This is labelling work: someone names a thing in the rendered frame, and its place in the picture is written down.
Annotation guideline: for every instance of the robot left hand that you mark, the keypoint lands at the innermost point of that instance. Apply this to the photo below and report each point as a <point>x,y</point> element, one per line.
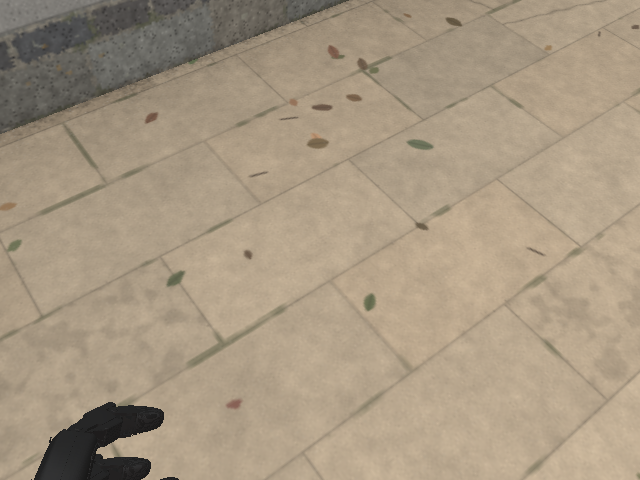
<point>71,455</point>

